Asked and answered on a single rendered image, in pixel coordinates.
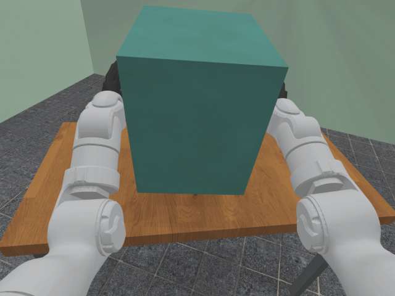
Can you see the table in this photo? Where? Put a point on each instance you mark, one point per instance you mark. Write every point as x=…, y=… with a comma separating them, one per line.
x=268, y=205

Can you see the robot left hand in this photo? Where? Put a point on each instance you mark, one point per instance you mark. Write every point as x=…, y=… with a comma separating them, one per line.
x=112, y=82

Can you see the right robot upper arm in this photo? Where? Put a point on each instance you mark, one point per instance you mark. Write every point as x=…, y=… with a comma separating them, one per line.
x=342, y=227

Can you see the left robot upper arm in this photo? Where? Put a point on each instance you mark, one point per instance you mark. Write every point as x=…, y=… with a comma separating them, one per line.
x=82, y=234

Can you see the right robot forearm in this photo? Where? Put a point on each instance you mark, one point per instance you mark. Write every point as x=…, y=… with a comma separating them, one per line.
x=313, y=167

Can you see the robot right hand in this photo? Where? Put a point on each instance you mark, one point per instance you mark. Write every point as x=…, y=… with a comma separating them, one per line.
x=283, y=93

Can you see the left robot forearm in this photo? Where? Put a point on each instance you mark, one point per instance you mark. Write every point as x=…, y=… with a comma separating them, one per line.
x=96, y=149

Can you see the carton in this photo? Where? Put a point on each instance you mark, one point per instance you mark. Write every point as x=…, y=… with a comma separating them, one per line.
x=199, y=88

